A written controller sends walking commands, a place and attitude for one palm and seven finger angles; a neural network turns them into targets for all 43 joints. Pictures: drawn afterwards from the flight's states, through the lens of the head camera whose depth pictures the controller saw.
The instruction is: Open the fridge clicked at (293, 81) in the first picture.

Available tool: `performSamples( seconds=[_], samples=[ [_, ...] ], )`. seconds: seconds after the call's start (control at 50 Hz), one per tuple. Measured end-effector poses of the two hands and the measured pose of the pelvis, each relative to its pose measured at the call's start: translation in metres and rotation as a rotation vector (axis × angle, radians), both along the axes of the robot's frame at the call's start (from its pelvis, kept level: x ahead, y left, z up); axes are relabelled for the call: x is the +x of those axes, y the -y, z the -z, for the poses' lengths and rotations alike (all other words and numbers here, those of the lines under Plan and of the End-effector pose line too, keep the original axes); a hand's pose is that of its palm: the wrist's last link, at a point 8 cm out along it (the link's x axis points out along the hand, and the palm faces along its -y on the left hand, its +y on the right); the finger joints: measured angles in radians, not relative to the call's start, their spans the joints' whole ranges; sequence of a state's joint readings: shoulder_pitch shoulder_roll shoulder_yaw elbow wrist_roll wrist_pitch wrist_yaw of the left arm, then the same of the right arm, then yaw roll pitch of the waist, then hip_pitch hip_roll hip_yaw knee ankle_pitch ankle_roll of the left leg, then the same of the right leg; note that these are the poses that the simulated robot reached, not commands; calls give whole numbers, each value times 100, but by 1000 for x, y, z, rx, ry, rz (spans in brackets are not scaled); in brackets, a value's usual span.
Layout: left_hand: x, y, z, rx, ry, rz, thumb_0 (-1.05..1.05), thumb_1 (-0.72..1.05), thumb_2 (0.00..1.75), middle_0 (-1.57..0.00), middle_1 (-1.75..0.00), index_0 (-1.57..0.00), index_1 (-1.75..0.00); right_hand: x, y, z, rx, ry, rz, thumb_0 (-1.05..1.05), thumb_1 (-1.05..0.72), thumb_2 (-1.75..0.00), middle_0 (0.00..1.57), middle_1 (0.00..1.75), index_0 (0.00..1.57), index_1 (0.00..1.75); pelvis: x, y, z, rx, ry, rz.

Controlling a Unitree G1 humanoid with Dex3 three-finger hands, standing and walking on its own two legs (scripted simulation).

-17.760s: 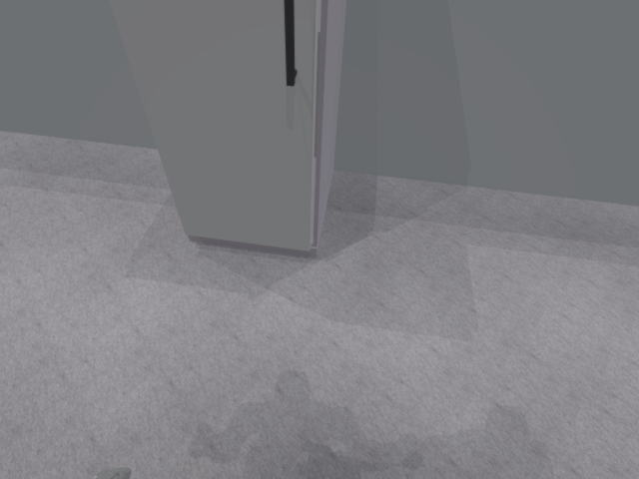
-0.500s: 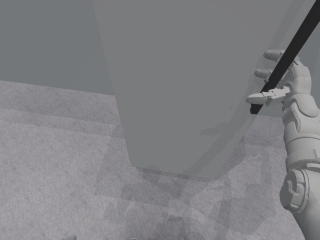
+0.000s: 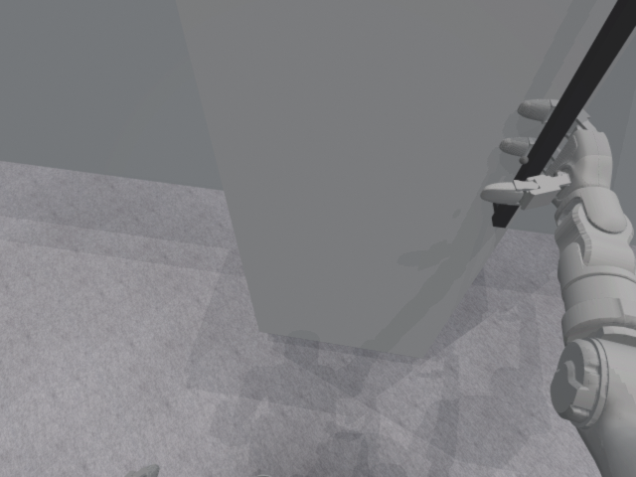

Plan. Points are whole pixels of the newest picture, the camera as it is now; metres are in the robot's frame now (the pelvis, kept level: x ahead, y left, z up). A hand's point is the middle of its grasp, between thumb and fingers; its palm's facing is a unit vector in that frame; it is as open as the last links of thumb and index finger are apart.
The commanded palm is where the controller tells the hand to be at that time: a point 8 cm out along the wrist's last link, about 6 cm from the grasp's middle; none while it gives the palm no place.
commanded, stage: grip the handle and tug to test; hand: right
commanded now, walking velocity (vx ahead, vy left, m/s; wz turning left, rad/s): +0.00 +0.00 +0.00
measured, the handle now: (575, 77) +0.52 -0.20 +0.25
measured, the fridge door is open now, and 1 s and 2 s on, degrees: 0 0 0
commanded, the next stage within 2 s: move the hooked fingers beside the handle in 1.26 s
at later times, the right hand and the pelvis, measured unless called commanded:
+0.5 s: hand (519, 162) +0.47 -0.17 +0.16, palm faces +0.04 +1.00 +0.00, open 6.1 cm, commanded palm +0.45 -0.22 +0.16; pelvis +0.01 +0.00 +0.00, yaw +0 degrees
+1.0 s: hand (519, 161) +0.48 -0.17 +0.16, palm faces +0.02 +1.00 +0.01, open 4.8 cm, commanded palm +0.44 -0.23 +0.16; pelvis +0.00 +0.01 +0.00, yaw +1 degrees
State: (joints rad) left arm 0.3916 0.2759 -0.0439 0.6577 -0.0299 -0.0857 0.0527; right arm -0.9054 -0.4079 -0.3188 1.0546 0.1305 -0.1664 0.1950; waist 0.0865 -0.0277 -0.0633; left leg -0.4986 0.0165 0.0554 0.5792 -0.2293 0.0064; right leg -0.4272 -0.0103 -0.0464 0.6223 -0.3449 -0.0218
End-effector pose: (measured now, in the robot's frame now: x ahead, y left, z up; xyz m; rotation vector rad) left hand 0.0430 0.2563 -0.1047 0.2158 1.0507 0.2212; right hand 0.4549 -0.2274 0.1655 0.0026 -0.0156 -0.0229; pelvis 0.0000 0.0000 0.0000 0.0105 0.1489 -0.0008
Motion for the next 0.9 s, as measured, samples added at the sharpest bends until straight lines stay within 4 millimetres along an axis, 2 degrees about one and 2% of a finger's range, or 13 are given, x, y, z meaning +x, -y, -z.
performSamples(
  seconds=[0.16, 0.58, 0.68, 0.9],
  samples=[
    [6, 1, 0, -3, 8, 2, 1, 90, 90, -20, -30, -20, -30, 1, 0, 0, -8, -3, 4, -1, 17, -44, 37, 126, 36, 126, 3, 1, -1, 1, 2, -1],
    [30, -3, -3, -6, 47, 14, 1, 90, 90, -20, -30, -20, -30, -3, -3, 0, -11, -11, 19, 1, -74, -83, 43, 138, 44, 138, 9, -5, -3, -1, 18, 0],
    [29, -5, -3, -1, 36, 15, 1, 90, 90, -20, -30, -20, -30, -2, -5, 0, 5, -17, 0, 0, -81, -86, 44, 139, 45, 139, 9, -6, -3, -2, 16, 2],
    [13, -11, -3, 9, 14, -14, 1, 90, 90, -20, -30, -20, -30, 0, -4, 2, 7, -15, -2, -1, -80, -87, 45, 140, 45, 140, 5, -8, -2, -3, 12, -6]
  ],
)
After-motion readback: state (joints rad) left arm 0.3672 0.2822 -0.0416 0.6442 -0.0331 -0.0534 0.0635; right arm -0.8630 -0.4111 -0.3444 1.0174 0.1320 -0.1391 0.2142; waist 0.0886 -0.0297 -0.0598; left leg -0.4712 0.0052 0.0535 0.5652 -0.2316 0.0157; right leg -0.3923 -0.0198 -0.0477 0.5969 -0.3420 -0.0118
